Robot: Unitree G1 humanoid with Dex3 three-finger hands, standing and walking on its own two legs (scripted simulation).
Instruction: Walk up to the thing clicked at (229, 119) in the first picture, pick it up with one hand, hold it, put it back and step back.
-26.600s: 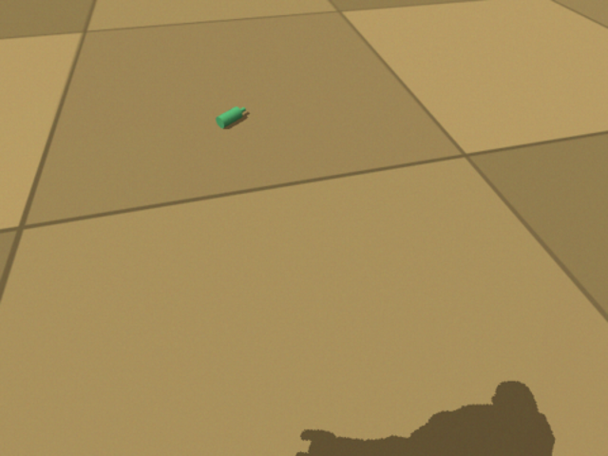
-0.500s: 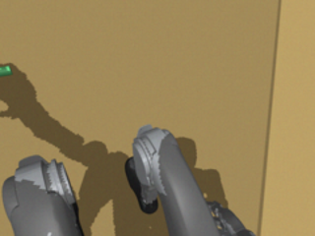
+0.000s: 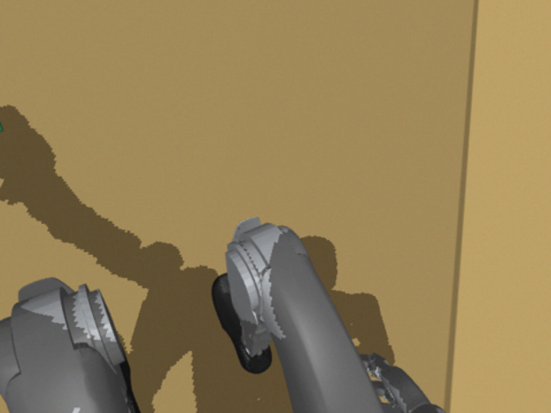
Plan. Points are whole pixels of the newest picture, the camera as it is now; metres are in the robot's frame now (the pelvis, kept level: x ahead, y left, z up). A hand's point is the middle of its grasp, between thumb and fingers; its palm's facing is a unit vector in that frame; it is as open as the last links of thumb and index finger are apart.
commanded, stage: rest palm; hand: left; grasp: from above
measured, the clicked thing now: out of the picture +0.52 +0.34 -0.29
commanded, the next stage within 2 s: none
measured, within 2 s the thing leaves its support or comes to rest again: neither
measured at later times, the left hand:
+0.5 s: hand out of the picture +0.50 +0.35 -0.23, palm faces -0.45 -0.11 -0.89, open 13.7 cm
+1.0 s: hand out of the picture +0.49 +0.35 -0.25, palm faces -0.46 -0.11 -0.88, open 13.6 cm
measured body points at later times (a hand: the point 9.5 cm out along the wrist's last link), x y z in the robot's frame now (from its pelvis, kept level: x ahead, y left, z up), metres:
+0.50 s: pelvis +0.00 +0.00 -0.01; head +0.29 +0.13 +0.31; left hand +0.52 +0.35 -0.18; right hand +0.06 -0.26 -0.06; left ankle +0.08 +0.12 -0.29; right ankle +0.12 -0.12 -0.29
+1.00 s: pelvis +0.00 +0.00 -0.01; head +0.30 +0.13 +0.30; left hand +0.52 +0.35 -0.20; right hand +0.05 -0.25 -0.06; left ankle +0.08 +0.12 -0.29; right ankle +0.12 -0.12 -0.29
